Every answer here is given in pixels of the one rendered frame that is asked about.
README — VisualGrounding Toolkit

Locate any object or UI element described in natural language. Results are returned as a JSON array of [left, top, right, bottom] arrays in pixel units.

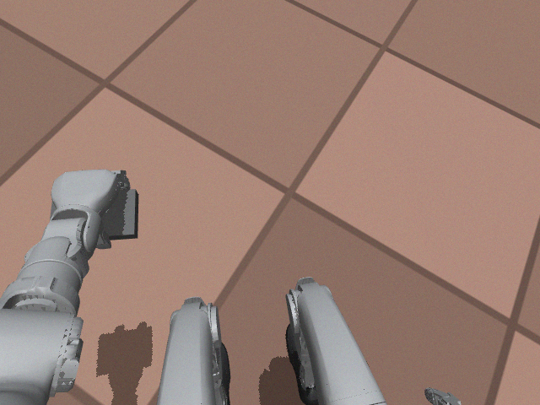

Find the small box
[[50, 189, 138, 240]]

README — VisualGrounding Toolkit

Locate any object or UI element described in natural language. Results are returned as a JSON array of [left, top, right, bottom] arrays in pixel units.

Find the left robot hand
[[51, 170, 130, 249]]

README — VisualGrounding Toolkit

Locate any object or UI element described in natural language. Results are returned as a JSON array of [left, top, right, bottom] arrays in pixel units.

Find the right robot hand
[[424, 388, 461, 405]]

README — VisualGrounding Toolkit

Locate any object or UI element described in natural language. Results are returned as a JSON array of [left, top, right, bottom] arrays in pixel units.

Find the right robot foot
[[286, 323, 319, 405]]

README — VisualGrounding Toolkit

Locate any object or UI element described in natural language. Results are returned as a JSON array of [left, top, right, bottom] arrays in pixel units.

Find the left robot arm
[[0, 204, 102, 405]]

